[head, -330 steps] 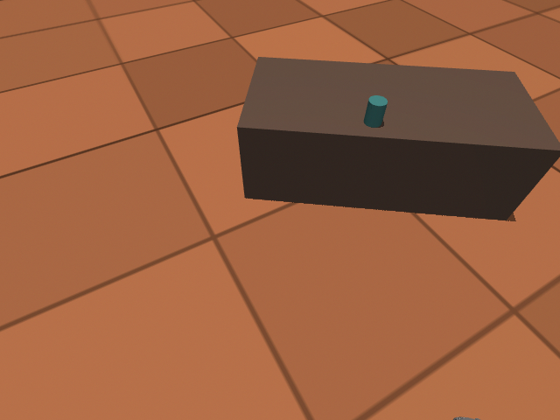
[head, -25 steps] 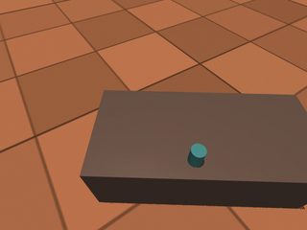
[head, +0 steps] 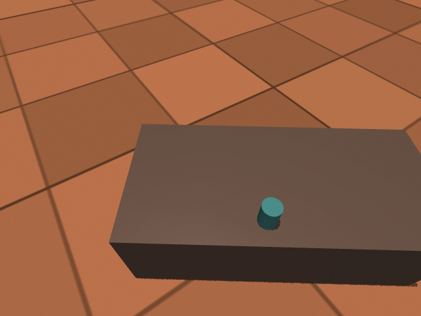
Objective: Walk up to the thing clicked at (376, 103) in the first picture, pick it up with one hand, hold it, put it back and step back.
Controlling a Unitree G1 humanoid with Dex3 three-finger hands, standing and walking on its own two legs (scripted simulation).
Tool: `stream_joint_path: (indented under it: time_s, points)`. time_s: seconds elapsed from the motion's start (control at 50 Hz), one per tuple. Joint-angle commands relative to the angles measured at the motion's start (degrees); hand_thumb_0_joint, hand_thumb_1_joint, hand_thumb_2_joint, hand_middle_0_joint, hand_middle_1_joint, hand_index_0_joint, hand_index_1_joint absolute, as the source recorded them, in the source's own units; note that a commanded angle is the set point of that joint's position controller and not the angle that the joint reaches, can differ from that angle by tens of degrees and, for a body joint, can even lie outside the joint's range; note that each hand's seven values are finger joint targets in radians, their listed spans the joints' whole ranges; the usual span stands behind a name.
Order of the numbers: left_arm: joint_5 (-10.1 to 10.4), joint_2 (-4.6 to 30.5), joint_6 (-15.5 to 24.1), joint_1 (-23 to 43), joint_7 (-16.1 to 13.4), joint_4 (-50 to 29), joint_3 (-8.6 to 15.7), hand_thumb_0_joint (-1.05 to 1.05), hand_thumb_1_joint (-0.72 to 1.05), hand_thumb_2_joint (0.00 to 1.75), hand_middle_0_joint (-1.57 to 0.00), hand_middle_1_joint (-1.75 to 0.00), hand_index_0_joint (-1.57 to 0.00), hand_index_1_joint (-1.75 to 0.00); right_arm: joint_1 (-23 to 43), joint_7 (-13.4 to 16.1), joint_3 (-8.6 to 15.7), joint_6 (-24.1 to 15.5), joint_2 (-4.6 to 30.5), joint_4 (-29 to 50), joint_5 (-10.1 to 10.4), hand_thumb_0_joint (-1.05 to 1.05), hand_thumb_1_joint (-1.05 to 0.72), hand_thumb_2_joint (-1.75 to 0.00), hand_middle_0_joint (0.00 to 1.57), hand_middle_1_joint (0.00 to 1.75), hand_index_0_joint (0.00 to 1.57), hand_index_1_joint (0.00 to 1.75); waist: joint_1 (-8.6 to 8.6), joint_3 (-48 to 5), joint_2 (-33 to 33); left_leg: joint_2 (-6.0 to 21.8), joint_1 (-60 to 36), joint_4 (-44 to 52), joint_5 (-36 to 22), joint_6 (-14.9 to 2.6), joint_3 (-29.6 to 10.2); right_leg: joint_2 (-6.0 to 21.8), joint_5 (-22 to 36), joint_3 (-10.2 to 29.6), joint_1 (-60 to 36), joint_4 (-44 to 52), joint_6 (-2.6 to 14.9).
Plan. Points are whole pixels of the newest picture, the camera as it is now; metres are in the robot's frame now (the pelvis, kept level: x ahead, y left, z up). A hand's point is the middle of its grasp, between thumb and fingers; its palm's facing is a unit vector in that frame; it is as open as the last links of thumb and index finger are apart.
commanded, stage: stand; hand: right
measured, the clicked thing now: (269, 213) +0.46 -0.20 -0.31
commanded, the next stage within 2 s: go down in 0.12 s
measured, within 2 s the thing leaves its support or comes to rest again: neither
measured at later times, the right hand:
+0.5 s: hand (331, 308) +0.15 -0.25 -0.15, palm faces +0.07 +0.95 -0.31, open 11.9 cm
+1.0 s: hand (339, 303) +0.16 -0.27 -0.15, palm faces +0.08 +0.95 -0.31, open 17.2 cm
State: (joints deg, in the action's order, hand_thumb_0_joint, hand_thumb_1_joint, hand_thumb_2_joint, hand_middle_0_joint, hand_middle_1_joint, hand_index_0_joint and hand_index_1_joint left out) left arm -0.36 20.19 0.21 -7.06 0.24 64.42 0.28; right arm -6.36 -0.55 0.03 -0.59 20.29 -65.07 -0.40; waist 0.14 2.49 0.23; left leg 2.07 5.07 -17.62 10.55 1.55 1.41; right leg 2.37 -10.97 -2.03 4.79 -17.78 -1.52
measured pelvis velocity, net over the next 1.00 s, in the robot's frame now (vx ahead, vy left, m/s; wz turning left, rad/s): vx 0.01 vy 0.00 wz -0.02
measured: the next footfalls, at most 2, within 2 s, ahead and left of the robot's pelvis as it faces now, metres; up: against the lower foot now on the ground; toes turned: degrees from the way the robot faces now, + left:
none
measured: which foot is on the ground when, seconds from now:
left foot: down 0.00-1.00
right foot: down 0.00-1.00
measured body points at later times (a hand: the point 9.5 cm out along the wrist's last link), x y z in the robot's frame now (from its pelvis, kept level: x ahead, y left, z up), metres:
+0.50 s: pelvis -0.01 +0.00 -0.02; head +0.04 +0.00 +0.43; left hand +0.16 +0.29 -0.12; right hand +0.15 -0.30 -0.13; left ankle -0.01 +0.13 -0.75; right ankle -0.01 -0.13 -0.75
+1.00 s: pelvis +0.01 +0.00 -0.04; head +0.06 +0.00 +0.41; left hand +0.17 +0.28 -0.12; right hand +0.15 -0.32 -0.12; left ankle -0.01 +0.13 -0.75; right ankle -0.01 -0.13 -0.75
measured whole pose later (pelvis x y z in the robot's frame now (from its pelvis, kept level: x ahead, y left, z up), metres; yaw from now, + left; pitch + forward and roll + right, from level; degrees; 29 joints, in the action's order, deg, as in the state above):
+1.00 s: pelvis +0.01 +0.00 -0.04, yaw -1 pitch +9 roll +1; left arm 0.8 15.9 5.0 -15.2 -3.4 31.4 6.2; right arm -12.0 -5.2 8.8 19.8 20.5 -27.5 -0.4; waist -0.4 -5.2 -1.3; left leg 2.4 28.7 -43.5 24.0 1.8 2.6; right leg 2.8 -24.9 0.4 30.1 -45.7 -1.4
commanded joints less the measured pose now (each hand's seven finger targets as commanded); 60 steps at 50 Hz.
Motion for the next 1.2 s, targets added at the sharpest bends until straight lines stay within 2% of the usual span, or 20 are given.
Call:
stream_joint_path:
  time_s: [0.0,0.2,0.22,0.24,0.26,0.3,0.32,0.36,0.4,0.42,0.48,0.56,0.62,0.66,0.78,0.88,0.92,1.08,1.16,1.18]
  points:
    - [-0.2,12.4,1.4,2.2,-0.8,-3.3,2.1,0.0,0.9,0.9,-0.2,-0.3,-0.2,-0.3,2.1,1.0,2.2,-1.0,12.2,3.4,-0.2,0.0,-0.9,-0.9,0.2,0.3,0.2,0.3,-0.17,-3.8,0.0,6.0,-0.2,2.4,-9.6,-2.14,-4.1,6.0,9.2,4.7,0.2,2.6,2.29]
    - [-0.3,12.5,1.4,1.7,-0.7,-3.1,2.1,0.0,0.82,0.82,-0.12,-0.22,-0.12,-0.22,2.6,0.9,2.2,-1.0,12.0,3.6,-0.1,0.0,-0.82,-0.82,0.12,0.22,0.12,0.22,-0.28,-3.1,-0.4,6.1,-0.5,2.3,-9.5,-2.18,-4.4,5.9,8.9,4.4,0.6,2.9,2.09]
    - [4.6,2.7,7.5,21.8,-1.2,-23.2,1.7,0.0,0.74,0.74,-0.04,-0.14,-0.04,-0.14,22.7,1.7,0.7,-5.4,1.0,23.7,4.2,0.0,-0.74,-0.74,0.04,0.14,0.04,0.14,-0.86,-3.1,-5.5,-1.2,7.5,-3.2,-4.0,-1.42,0.8,-1.8,3.8,-0.7,7.5,-2.7,1.8]
    - [4.7,7.2,8.8,20.7,-2.0,-25.6,2.7,0.0,0.66,0.66,-0.02,-0.06,-0.02,-0.06,18.2,2.2,2.1,-5.5,6.0,26.2,3.8,0.0,-0.66,-0.66,0.02,0.07,0.02,0.07,0.51,-5.1,-2.2,-1.9,5.0,-3.0,-2.4,-1.31,1.3,-1.4,3.0,-0.2,6.3,-2.4,1.74]
    - [5.0,7.8,8.2,15.1,-2.5,-20.7,2.7,0.0,0.58,0.58,-0.02,-0.04,-0.02,-0.04,14.2,2.3,2.8,-3.8,9.3,21.2,3.5,0.0,-0.58,-0.58,0.02,0.07,0.03,0.07,0.56,-2.0,-2.5,-1.5,7.4,-3.1,1.5,-1.35,1.3,-1.6,-0.5,0.2,8.4,-2.8,1.87]
    - [4.6,14.1,6.9,11.1,-3.5,-19.1,8.5,0.0,0.42,0.42,-0.03,-0.05,-0.03,-0.04,7.6,2.8,7.4,1.0,12.7,10.4,2.9,0.0,-0.42,-0.42,0.02,0.06,0.03,0.06,-0.19,-6.4,1.0,-1.7,10.3,-6.9,-1.6,-0.96,1.9,-2.1,2.5,0.2,10.8,-7.0,2.07]
    - [4.2,13.4,7.1,10.1,-3.9,-18.8,9.4,0.0,0.34,0.34,-0.02,-0.05,-0.03,-0.04,11.7,2.8,7.8,1.7,13.4,13.3,1.8,0.0,-0.34,-0.34,0.03,0.06,0.03,0.06,-0.75,-11.9,0.9,-1.5,9.3,-8.4,-3.6,-1.0,1.8,-2.0,4.6,0.3,9.1,-8.7,1.95]
    - [2.3,8.4,6.7,4.9,-3.5,-16.4,8.6,0.0,0.22,0.19,-0.03,-0.05,-0.04,-0.04,15.5,1.6,8.4,3.7,12.2,12.3,0.1,0.0,-0.2,-0.22,0.05,0.05,0.04,0.05,-0.63,-12.3,0.9,-1.6,11.7,-10.1,-4.1,-1.41,1.3,-1.9,5.0,0.4,12.6,-10.9,2.13]
    - [1.5,10.8,6.7,-2.5,-3.3,-22.5,11.7,0.0,0.07,0.16,-0.04,-0.05,-0.05,-0.04,1.4,0.1,11.2,7.2,12.7,13.9,-0.7,0.0,-0.09,-0.18,0.05,0.05,0.04,0.05,-0.7,-20.2,1.4,-1.9,8.1,-11.8,-9.8,-1.35,1.8,-2.4,9.8,-0.1,9.1,-12.4,1.96]
    - [1.5,8.3,5.9,-7.2,-2.9,-17.8,10.2,0.0,0.03,0.13,-0.04,-0.05,-0.05,-0.04,2.2,-0.7,11.0,8.7,13.2,16.3,-0.7,0.0,-0.04,-0.15,0.05,0.05,0.05,0.05,-0.62,-17.2,-1.2,-2.0,9.3,-11.6,-11.4,-1.43,2.1,-2.6,11.6,-0.3,9.2,-12.3,1.77]
    - [1.9,7.1,5.3,-5.4,-1.8,-23.9,10.0,0.0,-0.15,0.1,-0.05,-0.06,-0.06,-0.04,0.7,-3.1,10.6,13.6,12.2,22.8,-0.7,0.0,0.13,-0.12,0.05,0.05,0.04,0.05,-0.84,-15.0,-1.2,-1.9,10.6,-10.6,-9.9,-1.38,2.0,-3.1,8.7,-0.4,11.2,-12.2,2.27]
    - [1.9,6.8,6.3,6.4,-1.8,-31.9,9.0,0.0,-0.36,0.07,-0.06,-0.06,-0.06,-0.06,9.5,-3.2,9.7,15.2,11.8,32.1,-1.0,0.0,0.31,-0.1,0.03,0.06,0.03,0.06,-0.45,-11.8,-1.7,-1.9,15.4,-11.8,-1.0,-1.65,2.1,-2.3,0.8,0.6,16.2,-13.1,2.24]
    - [1.2,5.9,7.3,1.0,-2.3,-31.2,9.3,0.0,-0.5,0.04,-0.07,-0.06,-0.07,-0.06,4.3,-3.1,10.2,14.6,10.6,32.6,-1.0,0.0,0.45,-0.08,0.02,0.06,0.03,0.06,-0.89,-13.1,-0.6,-1.5,16.1,-14.1,-1.2,-1.5,1.8,-2.2,1.2,1.0,17.3,-16.2,2.42]
    - [1.1,6.6,8.6,1.9,-2.9,-36.0,9.6,0.0,-0.53,0.05,-0.07,-0.06,-0.07,-0.06,4.7,-2.8,11.5,14.0,12.0,36.9,-0.9,0.0,0.51,-0.08,0.01,0.07,0.02,0.07,-0.33,-18.2,-0.5,-1.5,14.6,-16.2,-4.6,-1.29,1.6,-1.9,4.9,1.1,16.0,-18.0,2.11]
    - [0.8,6.4,8.4,-5.3,-4.3,-37.8,9.7,0.0,-0.53,0.05,-0.06,-0.06,-0.06,-0.06,-1.2,-2.8,12.8,15.7,12.3,40.2,-0.7,0.0,0.5,-0.06,0.02,0.06,0.03,0.06,-0.86,-18.6,-1.8,-1.8,16.6,-19.8,-9.6,-1.23,2.2,-1.6,11.3,1.4,16.1,-21.0,1.61]
    - [1.1,5.2,7.7,-8.3,-4.4,-39.8,9.4,0.0,-0.53,0.04,-0.06,-0.06,-0.06,-0.06,-2.9,-3.5,13.9,18.2,13.5,45.5,-0.7,0.0,0.52,-0.05,0.02,0.06,0.03,0.06,-0.41,-17.8,-3.4,-1.6,18.0,-21.2,-9.3,-1.25,2.4,-1.7,11.9,1.3,18.0,-22.7,1.3]
    - [1.1,5.7,7.4,-8.4,-4.4,-40.2,9.7,0.0,-0.53,0.04,-0.06,-0.06,-0.06,-0.06,-5.0,-4.0,12.4,19.4,11.4,44.5,-0.5,0.0,0.55,-0.06,0.02,0.06,0.03,0.06,-1.31,-15.8,-2.6,-1.9,19.4,-21.9,-8.8,-1.15,2.7,-1.4,12.6,1.7,18.9,-23.3,1.21]
    - [1.5,5.1,7.2,-9.8,-4.4,-46.7,9.3,0.0,-0.53,0.04,-0.06,-0.06,-0.06,-0.06,-7.1,-4.5,14.4,21.6,12.8,51.8,-0.3,0.0,0.55,-0.06,0.01,0.06,0.03,0.06,-0.32,-18.3,-2.7,-1.6,20.8,-24.3,-7.6,-1.19,2.5,-1.4,12.2,2.1,20.6,-26.0,1.14]
    - [1.6,5.2,7.1,-11.3,-5.0,-48.9,9.8,0.0,-0.54,0.05,-0.06,-0.06,-0.06,-0.06,-8.0,-4.7,14.6,22.6,12.4,54.5,-0.1,0.0,0.57,-0.06,0.01,0.07,0.03,0.07,-1.12,-17.5,-2.5,-1.6,22.8,-24.8,-5.2,-1.21,2.3,-1.6,8.3,1.9,22.0,-26.7,1.32]
    - [1.5,4.4,7.1,-11.2,-5.0,-49.2,9.0,0.0,-0.53,0.04,-0.06,-0.06,-0.06,-0.06,-8.6,-4.8,14.8,22.9,12.5,55.2,0.0,0.0,0.56,-0.06,0.01,0.06,0.03,0.06,-0.3,-17.2,-2.7,-1.5,22.8,-24.7,-4.3,-1.27,2.3,-1.7,7.1,2.0,23.0,-26.8,1.41]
